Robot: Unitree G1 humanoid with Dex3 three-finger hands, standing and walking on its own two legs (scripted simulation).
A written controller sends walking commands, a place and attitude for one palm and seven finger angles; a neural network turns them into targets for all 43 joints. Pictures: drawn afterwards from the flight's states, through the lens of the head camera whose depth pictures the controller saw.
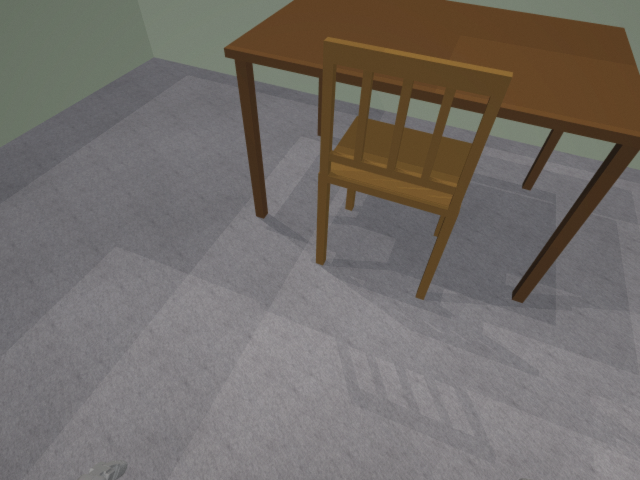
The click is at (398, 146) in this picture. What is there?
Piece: chair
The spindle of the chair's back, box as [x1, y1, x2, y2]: [386, 79, 413, 170]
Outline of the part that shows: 403,79 386,168 393,170 396,163 413,83 412,80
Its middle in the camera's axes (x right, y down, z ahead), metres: +0.21 -0.30 +1.03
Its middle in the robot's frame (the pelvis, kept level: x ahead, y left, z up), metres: +0.97 -0.16 -0.08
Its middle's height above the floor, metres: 0.68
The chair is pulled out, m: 0.00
